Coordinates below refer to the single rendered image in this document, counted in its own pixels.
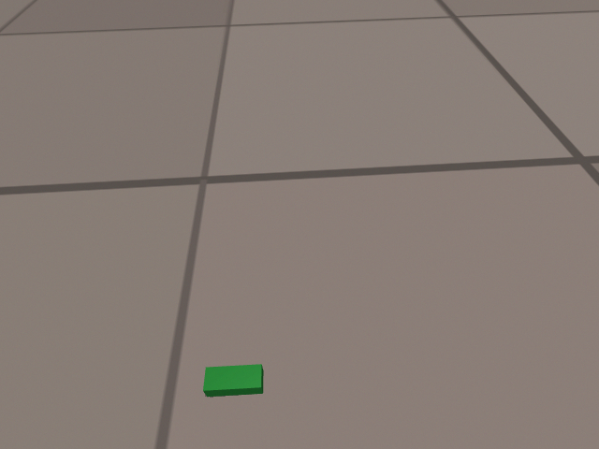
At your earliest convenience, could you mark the carton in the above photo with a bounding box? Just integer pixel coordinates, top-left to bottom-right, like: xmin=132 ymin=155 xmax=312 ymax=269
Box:
xmin=203 ymin=364 xmax=263 ymax=397

